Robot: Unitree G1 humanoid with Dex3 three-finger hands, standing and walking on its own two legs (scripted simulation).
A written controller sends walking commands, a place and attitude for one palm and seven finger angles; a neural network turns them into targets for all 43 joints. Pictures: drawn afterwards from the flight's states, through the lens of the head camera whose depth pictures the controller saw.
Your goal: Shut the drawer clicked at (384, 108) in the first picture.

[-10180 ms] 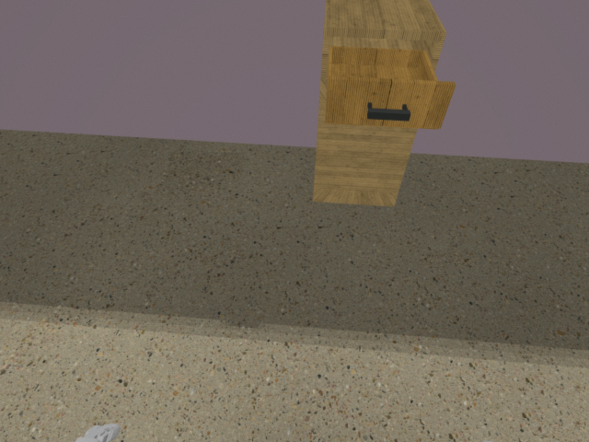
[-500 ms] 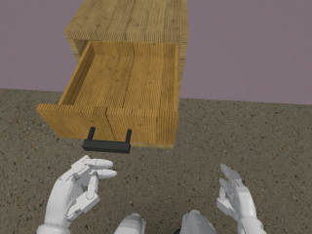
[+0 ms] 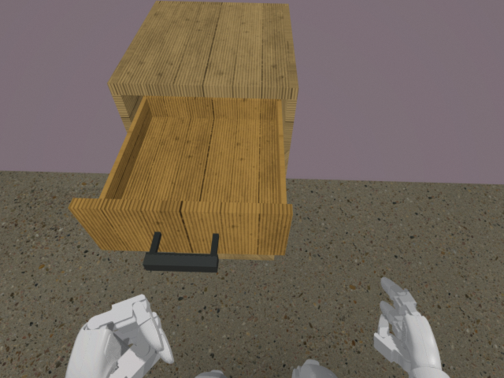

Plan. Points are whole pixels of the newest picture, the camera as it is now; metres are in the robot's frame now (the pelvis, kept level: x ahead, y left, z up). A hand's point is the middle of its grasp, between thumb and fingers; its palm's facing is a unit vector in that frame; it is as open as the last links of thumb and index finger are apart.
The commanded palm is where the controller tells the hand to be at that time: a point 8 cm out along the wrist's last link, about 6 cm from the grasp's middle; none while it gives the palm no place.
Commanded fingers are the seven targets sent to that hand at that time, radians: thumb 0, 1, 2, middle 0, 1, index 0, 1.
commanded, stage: raise the hand and make a fist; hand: left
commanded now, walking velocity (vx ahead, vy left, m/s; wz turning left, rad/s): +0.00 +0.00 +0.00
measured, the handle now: (184, 250) +0.32 +0.14 +0.01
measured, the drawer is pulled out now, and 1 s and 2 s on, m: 0.30 0.30 0.30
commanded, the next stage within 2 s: bring the fist close to the handle in 0.76 s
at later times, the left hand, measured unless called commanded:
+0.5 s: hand (141, 349) +0.15 +0.14 +0.11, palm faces +0.07 -1.00 +0.01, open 3.3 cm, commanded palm +0.08 +0.18 +0.11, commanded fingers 0.00 0.90 0.90 -1.40 -1.60 -1.40 -1.60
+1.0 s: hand (161, 364) +0.14 +0.11 +0.10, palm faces +0.07 -1.00 -0.01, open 3.3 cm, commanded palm +0.09 +0.17 +0.09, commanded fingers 0.00 0.90 0.90 -1.40 -1.60 -1.40 -1.60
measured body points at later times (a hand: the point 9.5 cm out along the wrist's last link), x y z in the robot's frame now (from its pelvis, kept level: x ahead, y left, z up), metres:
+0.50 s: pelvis +0.02 +0.02 +0.00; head +0.05 +0.02 +0.45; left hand +0.14 +0.19 +0.11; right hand +0.23 -0.19 -0.04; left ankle -0.02 +0.10 -0.67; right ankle +0.06 -0.11 -0.67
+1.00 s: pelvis +0.01 +0.00 +0.00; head +0.04 -0.01 +0.45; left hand +0.13 +0.17 +0.10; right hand +0.22 -0.21 -0.04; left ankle -0.02 +0.10 -0.67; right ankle +0.06 -0.11 -0.67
